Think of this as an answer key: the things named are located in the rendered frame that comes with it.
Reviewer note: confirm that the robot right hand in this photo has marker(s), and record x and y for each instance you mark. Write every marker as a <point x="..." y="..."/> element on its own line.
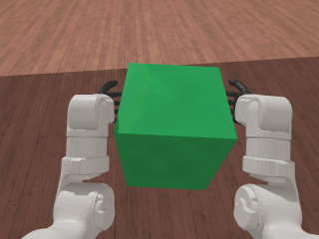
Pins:
<point x="244" y="91"/>

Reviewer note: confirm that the robot left forearm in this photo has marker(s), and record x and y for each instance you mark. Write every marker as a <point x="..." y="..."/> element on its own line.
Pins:
<point x="88" y="119"/>

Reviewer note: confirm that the carton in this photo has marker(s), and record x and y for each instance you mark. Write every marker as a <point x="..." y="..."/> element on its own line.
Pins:
<point x="174" y="126"/>

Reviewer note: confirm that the robot right forearm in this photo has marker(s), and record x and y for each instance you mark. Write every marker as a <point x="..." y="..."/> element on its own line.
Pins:
<point x="268" y="121"/>

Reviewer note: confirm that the right robot upper arm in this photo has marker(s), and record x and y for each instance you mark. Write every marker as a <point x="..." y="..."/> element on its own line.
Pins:
<point x="269" y="212"/>

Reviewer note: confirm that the left robot upper arm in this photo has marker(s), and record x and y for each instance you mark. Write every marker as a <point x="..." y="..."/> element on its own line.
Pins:
<point x="82" y="211"/>

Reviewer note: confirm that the robot left hand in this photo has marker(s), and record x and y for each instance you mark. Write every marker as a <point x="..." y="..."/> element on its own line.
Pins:
<point x="105" y="88"/>

